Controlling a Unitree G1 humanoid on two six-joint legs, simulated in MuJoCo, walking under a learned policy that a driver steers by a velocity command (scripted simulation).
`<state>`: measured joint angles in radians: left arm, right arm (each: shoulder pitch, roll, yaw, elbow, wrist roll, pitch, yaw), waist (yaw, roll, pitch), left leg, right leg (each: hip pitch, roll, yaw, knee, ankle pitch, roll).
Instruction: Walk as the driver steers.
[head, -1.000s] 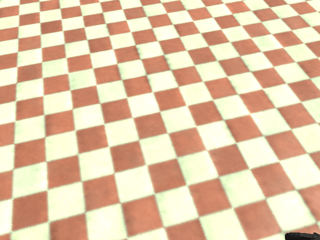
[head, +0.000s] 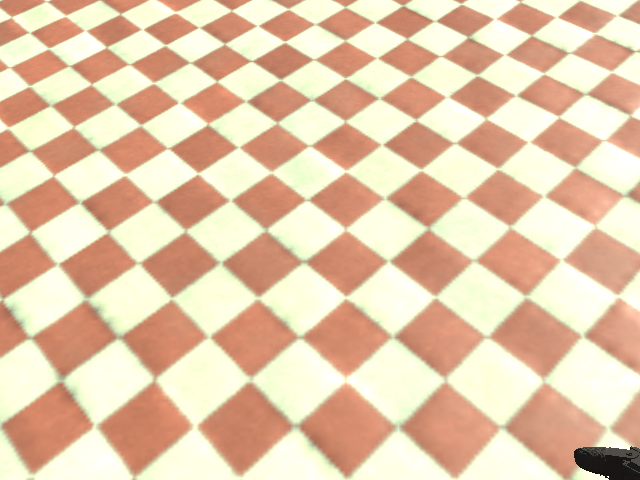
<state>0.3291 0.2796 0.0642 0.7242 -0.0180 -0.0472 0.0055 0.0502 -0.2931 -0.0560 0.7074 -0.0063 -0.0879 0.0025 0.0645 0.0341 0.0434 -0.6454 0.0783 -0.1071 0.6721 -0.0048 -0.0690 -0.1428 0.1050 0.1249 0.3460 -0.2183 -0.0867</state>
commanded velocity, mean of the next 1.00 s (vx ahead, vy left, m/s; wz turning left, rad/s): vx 0.50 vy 0.00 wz -0.07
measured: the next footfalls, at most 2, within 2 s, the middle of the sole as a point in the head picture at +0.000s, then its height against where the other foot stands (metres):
left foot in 0.16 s outside the picture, level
right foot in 0.66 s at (446, 465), level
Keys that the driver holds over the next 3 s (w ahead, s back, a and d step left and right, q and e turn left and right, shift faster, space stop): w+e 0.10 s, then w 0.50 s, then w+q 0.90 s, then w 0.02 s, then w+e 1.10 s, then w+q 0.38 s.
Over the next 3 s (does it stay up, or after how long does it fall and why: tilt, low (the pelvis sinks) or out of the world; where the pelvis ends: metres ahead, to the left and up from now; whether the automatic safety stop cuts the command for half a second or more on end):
stays up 1.62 0.00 0.00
